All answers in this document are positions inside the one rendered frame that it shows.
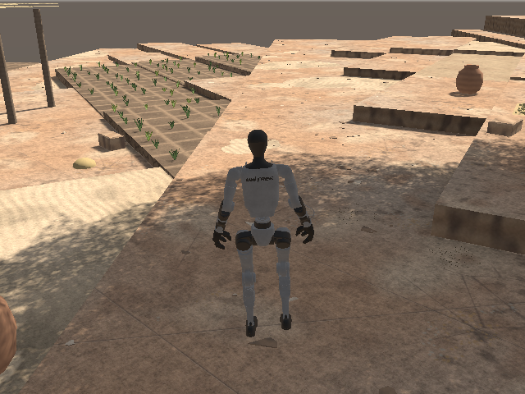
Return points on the left robot upper arm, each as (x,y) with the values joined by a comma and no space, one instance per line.
(233,175)

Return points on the right robot hand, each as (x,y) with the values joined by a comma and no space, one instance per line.
(307,230)

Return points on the right robot upper arm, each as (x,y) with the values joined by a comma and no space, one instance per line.
(290,185)

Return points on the left robot foot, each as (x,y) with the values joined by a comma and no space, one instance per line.
(250,330)

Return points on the left robot hand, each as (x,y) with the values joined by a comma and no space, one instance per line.
(217,236)

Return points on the left robot forearm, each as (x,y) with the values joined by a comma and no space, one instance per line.
(221,220)

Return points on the right robot forearm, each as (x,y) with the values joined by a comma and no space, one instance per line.
(303,215)

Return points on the robot left shin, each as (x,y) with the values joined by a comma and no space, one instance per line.
(248,298)

